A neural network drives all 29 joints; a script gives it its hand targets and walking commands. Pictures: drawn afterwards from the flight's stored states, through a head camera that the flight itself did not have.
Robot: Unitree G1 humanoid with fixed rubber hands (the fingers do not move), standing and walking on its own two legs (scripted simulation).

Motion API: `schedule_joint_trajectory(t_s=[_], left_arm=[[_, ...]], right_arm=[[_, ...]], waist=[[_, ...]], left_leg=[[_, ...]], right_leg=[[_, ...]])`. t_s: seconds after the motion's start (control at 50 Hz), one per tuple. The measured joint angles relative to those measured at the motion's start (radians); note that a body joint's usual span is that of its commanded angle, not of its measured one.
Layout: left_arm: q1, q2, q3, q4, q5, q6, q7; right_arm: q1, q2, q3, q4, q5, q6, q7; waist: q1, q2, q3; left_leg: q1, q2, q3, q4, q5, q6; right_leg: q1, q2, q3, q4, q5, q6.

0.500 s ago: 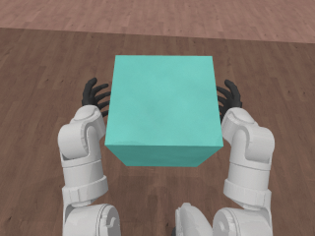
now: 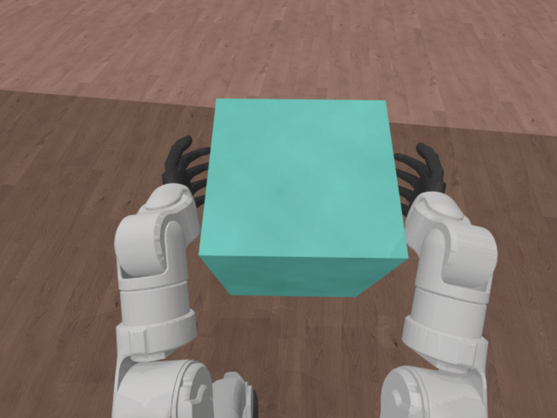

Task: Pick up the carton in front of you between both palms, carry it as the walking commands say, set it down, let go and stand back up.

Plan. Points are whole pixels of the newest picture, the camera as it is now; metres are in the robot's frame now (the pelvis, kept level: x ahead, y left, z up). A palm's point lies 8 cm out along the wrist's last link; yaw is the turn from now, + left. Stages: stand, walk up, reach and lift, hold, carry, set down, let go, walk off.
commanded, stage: carry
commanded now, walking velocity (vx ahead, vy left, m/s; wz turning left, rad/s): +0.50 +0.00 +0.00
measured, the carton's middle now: (296, 212) +0.37 +0.01 +0.09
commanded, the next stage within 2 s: none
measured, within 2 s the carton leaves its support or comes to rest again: neither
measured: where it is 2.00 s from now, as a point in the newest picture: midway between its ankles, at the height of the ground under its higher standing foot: (293, 161)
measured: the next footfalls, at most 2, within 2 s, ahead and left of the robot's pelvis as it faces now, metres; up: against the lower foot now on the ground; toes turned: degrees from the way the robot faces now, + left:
left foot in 0.04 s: +0.21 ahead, +0.11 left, +0.03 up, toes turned +7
right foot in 0.46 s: +0.47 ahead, -0.09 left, +0.06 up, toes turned -7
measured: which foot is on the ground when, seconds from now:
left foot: up 0.00-0.02, down 0.04-0.48, up 0.50-0.88, down 0.90-1.00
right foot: down 0.00-0.04, up 0.06-0.44, down 0.46-0.92, up 0.94-1.00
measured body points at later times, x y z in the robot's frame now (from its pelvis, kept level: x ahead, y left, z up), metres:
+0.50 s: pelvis +0.32 -0.01 +0.02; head +0.32 -0.01 +0.47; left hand +0.67 +0.17 +0.17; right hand +0.68 -0.15 +0.17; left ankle +0.18 +0.10 -0.68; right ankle +0.43 -0.09 -0.68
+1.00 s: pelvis +0.62 +0.04 +0.06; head +0.63 +0.04 +0.51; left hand +0.98 +0.18 +0.18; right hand +0.96 -0.13 +0.19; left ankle +0.70 +0.11 -0.65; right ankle +0.49 -0.08 -0.56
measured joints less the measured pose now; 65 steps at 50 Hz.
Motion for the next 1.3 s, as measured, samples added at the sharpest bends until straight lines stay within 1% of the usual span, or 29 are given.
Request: schedule_joint_trajectory(t_s=[0.04,0.06,0.12,0.16,0.2,0.26,0.32,0.38,0.44,0.46,0.48,0.5,0.56,0.6,0.64,0.72,0.8,0.84,0.88,0.9,0.92,0.94,0.98,1.0,1.04,1.1,1.16,1.24,1.3], left_arm=[[-0.002,0.007,0.007,0.004,0.018,0.013,0.005],[-0.001,0.017,0.014,0.010,0.026,0.015,0.006],[0.011,0.032,0.044,0.039,0.026,0.023,0.008],[0.009,0.016,0.070,0.051,0.030,0.029,0.007],[0.007,-0.003,0.084,0.048,0.038,0.026,0.005],[0.008,-0.016,0.080,0.021,0.044,0.010,0.006],[0.011,-0.006,0.064,-0.013,0.038,-0.003,0.013],[0.013,0.011,0.051,-0.028,0.031,-0.001,0.017],[0.002,0.021,0.044,-0.009,0.029,0.010,0.014],[-0.012,0.021,0.041,0.011,0.031,0.013,0.012],[-0.026,0.017,0.036,0.036,0.034,0.010,0.009],[-0.037,0.011,0.028,0.060,0.036,0.009,0.008],[-0.025,-0.003,0.016,0.089,0.027,0.022,-0.001],[0.001,-0.007,0.014,0.079,0.016,0.026,-0.006],[0.016,-0.007,0.020,0.062,0.007,0.020,-0.005],[0.011,-0.003,0.020,0.022,-0.014,-0.002,-0.004],[-0.002,0.000,0.007,0.003,-0.012,-0.003,-0.002],[-0.005,-0.002,0.004,0.010,0.002,0.005,0.000],[-0.007,0.001,0.009,0.020,0.020,0.018,0.003],[-0.007,0.007,0.015,0.025,0.030,0.024,0.003],[-0.004,0.017,0.023,0.035,0.038,0.023,0.003],[0.002,0.026,0.033,0.045,0.036,0.024,0.003],[0.008,0.028,0.054,0.066,0.032,0.030,0.004],[0.008,0.020,0.066,0.072,0.034,0.032,0.004],[0.008,0.000,0.084,0.074,0.041,0.028,0.003],[0.010,-0.017,0.083,0.049,0.048,0.010,0.004],[0.015,-0.011,0.066,0.011,0.043,-0.007,0.010],[0.017,0.012,0.046,-0.019,0.030,-0.007,0.018],[0.008,0.023,0.041,-0.007,0.026,0.005,0.017]], right_arm=[[-0.023,-0.002,0.007,0.037,-0.004,0.004,0.002],[-0.035,0.003,0.012,0.063,-0.008,0.000,0.003],[-0.037,0.023,0.024,0.107,-0.006,0.008,0.010],[-0.013,0.028,0.026,0.101,0.012,0.017,0.023],[0.007,0.029,0.025,0.084,0.020,0.014,0.026],[0.014,0.027,0.023,0.056,0.032,-0.004,0.028],[0.006,0.024,0.030,0.032,0.041,-0.017,0.028],[-0.003,0.025,0.039,0.022,0.032,-0.016,0.021],[-0.008,0.023,0.040,0.025,0.011,0.000,0.014],[-0.009,0.019,0.036,0.026,0.003,0.007,0.012],[-0.010,0.008,0.031,0.031,-0.005,0.012,0.011],[-0.008,-0.004,0.022,0.041,-0.007,0.013,0.010],[-0.001,-0.011,-0.011,0.070,0.004,0.026,0.009],[-0.003,0.008,-0.035,0.079,-0.003,0.029,0.009],[-0.006,0.027,-0.045,0.071,-0.014,0.024,0.011],[-0.005,0.031,-0.031,0.023,-0.014,0.004,0.005],[-0.005,0.008,-0.009,0.000,-0.002,0.000,-0.002],[-0.006,-0.002,-0.005,0.010,0.000,0.007,-0.001],[-0.020,-0.004,-0.003,0.041,-0.005,0.013,0.002],[-0.034,-0.001,0.001,0.067,-0.011,0.012,0.005],[-0.045,0.005,0.006,0.094,-0.016,0.007,0.006],[-0.051,0.014,0.011,0.118,-0.020,0.004,0.008],[-0.037,0.027,0.016,0.134,-0.015,0.010,0.016],[-0.022,0.029,0.017,0.130,-0.006,0.014,0.022],[0.004,0.031,0.017,0.112,0.009,0.013,0.031],[0.020,0.031,0.016,0.081,0.021,-0.006,0.033],[0.016,0.027,0.024,0.052,0.034,-0.024,0.033],[0.005,0.026,0.038,0.029,0.029,-0.025,0.021],[-0.001,0.025,0.042,0.029,0.012,-0.008,0.013]], waist=[[-0.031,-0.016,-0.008],[-0.054,-0.028,-0.006],[-0.113,-0.016,0.009],[-0.129,-0.012,0.022],[-0.131,-0.014,0.035],[-0.126,-0.018,0.045],[-0.115,-0.022,0.038],[-0.102,-0.018,0.015],[-0.076,0.006,-0.011],[-0.062,0.013,-0.015],[-0.040,0.027,-0.014],[-0.019,0.032,-0.012],[0.027,0.015,-0.001],[0.039,0.013,0.011],[0.040,0.015,0.024],[0.031,0.020,0.035],[0.017,0.017,0.015],[0.005,0.008,-0.003],[-0.018,-0.011,-0.016],[-0.037,-0.017,-0.018],[-0.057,-0.026,-0.016],[-0.082,-0.025,-0.011],[-0.112,-0.017,0.003],[-0.121,-0.016,0.011],[-0.127,-0.018,0.026],[-0.122,-0.022,0.041],[-0.114,-0.026,0.039],[-0.100,-0.022,0.013],[-0.080,-0.003,-0.014]], left_leg=[[0.087,-0.034,0.047,-0.118,0.034,0.017],[0.104,-0.046,0.059,-0.100,0.041,0.023],[0.155,-0.056,0.055,-0.072,-0.052,0.029],[0.209,-0.059,0.046,-0.121,-0.066,0.023],[0.266,-0.061,0.041,-0.176,-0.069,0.020],[0.343,-0.063,0.033,-0.242,-0.085,0.017],[0.418,-0.065,0.025,-0.296,-0.111,0.009],[0.496,-0.061,0.014,-0.342,-0.147,-0.010],[0.568,-0.033,0.002,-0.340,-0.214,-0.038],[0.577,-0.019,-0.004,-0.294,-0.248,-0.044],[0.561,0.003,-0.012,-0.198,-0.278,-0.044],[0.515,0.011,-0.034,-0.052,-0.255,-0.039],[0.313,-0.039,-0.101,0.414,-0.201,-0.011],[0.194,-0.049,-0.096,0.550,-0.159,0.005],[0.098,-0.042,-0.087,0.566,-0.130,0.013],[-0.040,-0.010,-0.072,0.463,-0.073,0.003],[-0.059,0.017,-0.048,0.192,-0.008,-0.008],[-0.020,0.013,-0.017,0.046,0.002,-0.004],[0.055,-0.017,0.036,-0.082,0.007,0.009],[0.098,-0.034,0.055,-0.123,0.021,0.019],[0.108,-0.042,0.067,-0.092,0.012,0.026],[0.117,-0.047,0.069,-0.063,-0.017,0.030],[0.158,-0.053,0.063,-0.070,-0.058,0.033],[0.185,-0.055,0.058,-0.092,-0.064,0.031],[0.241,-0.059,0.051,-0.147,-0.067,0.024],[0.320,-0.062,0.044,-0.219,-0.079,0.023],[0.392,-0.066,0.036,-0.275,-0.101,0.017],[0.496,-0.064,0.021,-0.342,-0.144,-0.005],[0.573,-0.042,0.009,-0.359,-0.201,-0.032]], right_leg=[[0.022,-0.030,0.010,0.085,-0.063,0.012],[-0.007,-0.052,0.018,0.203,-0.078,0.011],[-0.201,-0.004,0.101,0.682,-0.013,-0.003],[-0.329,0.014,0.100,0.861,0.038,-0.016],[-0.434,0.010,0.088,0.896,0.082,-0.023],[-0.553,-0.012,0.073,0.841,0.123,-0.023],[-0.618,-0.039,0.058,0.700,0.160,-0.013],[-0.608,-0.053,0.036,0.487,0.197,-0.012],[-0.531,-0.027,-0.022,0.293,0.209,-0.026],[-0.483,-0.009,-0.048,0.233,0.217,-0.038],[-0.455,0.006,-0.065,0.228,0.234,-0.051],[-0.445,0.013,-0.072,0.258,0.210,-0.059],[-0.390,0.018,-0.063,0.260,0.138,-0.068],[-0.336,0.020,-0.053,0.212,0.132,-0.060],[-0.282,0.020,-0.046,0.165,0.123,-0.057],[-0.181,0.020,-0.034,0.090,0.094,-0.048],[-0.074,0.016,-0.019,0.021,0.051,-0.025],[-0.017,0.005,-0.011,0.000,0.019,-0.005],[0.024,-0.022,-0.001,0.033,-0.036,0.014],[0.021,-0.038,0.005,0.107,-0.069,0.017],[-0.018,-0.058,0.016,0.237,-0.060,0.015],[-0.079,-0.049,0.051,0.405,-0.023,0.015],[-0.222,-0.009,0.101,0.726,0.013,0.001],[-0.289,0.002,0.103,0.830,0.033,-0.008],[-0.401,0.004,0.094,0.908,0.077,-0.019],[-0.532,-0.014,0.079,0.878,0.124,-0.023],[-0.618,-0.041,0.065,0.773,0.162,-0.014],[-0.624,-0.062,0.037,0.517,0.209,-0.009],[-0.555,-0.040,-0.014,0.327,0.215,-0.023]])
